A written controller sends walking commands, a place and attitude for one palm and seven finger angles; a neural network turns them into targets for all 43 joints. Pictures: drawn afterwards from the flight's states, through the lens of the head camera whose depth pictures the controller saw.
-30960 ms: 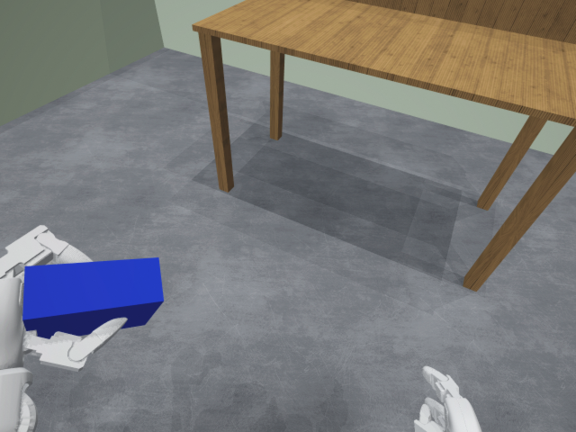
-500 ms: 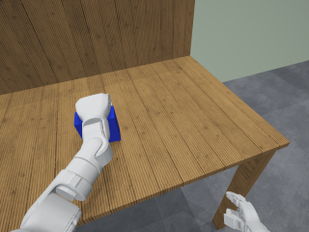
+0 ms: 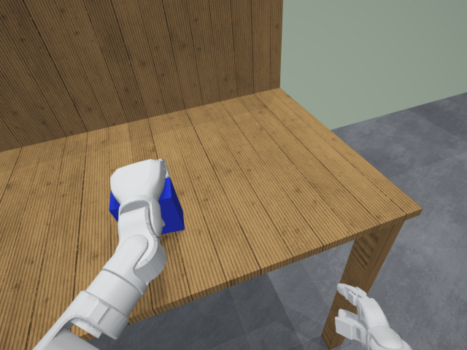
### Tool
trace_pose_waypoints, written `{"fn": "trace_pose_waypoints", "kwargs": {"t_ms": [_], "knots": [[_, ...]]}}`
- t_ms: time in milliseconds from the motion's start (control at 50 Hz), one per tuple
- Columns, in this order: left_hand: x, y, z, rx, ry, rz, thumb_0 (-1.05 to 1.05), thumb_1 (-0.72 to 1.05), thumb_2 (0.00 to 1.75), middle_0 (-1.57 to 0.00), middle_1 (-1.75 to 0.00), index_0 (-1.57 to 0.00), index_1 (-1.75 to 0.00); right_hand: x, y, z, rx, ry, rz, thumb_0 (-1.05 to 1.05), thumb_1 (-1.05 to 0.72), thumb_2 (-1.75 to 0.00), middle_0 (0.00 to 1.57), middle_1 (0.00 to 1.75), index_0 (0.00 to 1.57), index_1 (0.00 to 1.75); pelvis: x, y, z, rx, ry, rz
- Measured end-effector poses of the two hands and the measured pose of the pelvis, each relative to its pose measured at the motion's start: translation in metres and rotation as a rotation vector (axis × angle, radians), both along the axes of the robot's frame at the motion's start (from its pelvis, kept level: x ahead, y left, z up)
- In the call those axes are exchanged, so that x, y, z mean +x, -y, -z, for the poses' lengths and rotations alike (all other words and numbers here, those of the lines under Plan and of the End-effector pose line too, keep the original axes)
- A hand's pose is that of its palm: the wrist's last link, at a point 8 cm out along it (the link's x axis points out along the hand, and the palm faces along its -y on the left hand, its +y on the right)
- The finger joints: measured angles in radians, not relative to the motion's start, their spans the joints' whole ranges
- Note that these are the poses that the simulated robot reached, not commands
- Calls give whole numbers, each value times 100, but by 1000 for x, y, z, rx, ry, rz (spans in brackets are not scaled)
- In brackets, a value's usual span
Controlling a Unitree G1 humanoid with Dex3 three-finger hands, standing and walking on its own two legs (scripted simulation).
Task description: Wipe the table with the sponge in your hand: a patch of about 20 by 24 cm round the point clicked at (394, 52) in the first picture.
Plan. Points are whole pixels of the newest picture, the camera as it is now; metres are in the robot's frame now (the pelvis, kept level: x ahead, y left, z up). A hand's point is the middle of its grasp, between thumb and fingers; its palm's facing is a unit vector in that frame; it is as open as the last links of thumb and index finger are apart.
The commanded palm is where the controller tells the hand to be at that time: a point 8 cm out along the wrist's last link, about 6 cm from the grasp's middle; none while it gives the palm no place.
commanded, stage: wipe back along the third lane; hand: left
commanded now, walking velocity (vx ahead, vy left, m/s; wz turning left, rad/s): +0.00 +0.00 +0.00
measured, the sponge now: (152, 215) +0.34 +0.21 +0.07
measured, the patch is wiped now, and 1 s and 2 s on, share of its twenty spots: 0.95 0.95 0.95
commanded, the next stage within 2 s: slide back across to the middle lane in 0.58 s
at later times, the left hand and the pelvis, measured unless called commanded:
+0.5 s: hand (154, 222) +0.29 +0.18 +0.11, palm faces +0.13 -0.13 -0.98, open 9.0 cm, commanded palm +0.24 +0.17 +0.15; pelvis -0.01 -0.03 +0.00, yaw -1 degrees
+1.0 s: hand (139, 233) +0.26 +0.18 +0.13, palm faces +0.20 -0.26 -0.94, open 9.0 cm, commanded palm +0.21 +0.20 +0.17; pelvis -0.01 -0.02 +0.00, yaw -3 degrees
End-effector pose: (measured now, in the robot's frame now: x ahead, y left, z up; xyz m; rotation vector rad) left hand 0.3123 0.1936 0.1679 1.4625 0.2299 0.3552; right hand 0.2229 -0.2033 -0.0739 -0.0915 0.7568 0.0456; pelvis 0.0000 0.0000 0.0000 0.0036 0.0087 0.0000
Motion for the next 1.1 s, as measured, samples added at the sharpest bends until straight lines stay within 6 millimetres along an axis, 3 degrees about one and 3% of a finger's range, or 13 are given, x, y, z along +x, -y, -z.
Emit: {"fn": "trace_pose_waypoints", "kwargs": {"t_ms": [460,740,1100], "knots": [[-48,19,3,-50,35,17,3,-40,109,-74,-149,-80,-148,0,36,-18,-13,109,35,1,-90,-90,20,30,19,30,-12,26,1,11,47,24],[-67,23,3,-83,63,47,4,-40,109,-72,-150,-80,-148,-3,33,-14,4,103,36,1,-90,-90,20,30,19,30,-12,24,1,11,50,31],[-94,-11,-11,-193,112,30,-1,-42,109,-77,-145,-83,-144,0,23,-30,-51,143,37,1,-90,-90,20,30,20,30,-18,18,0,6,79,46]]}}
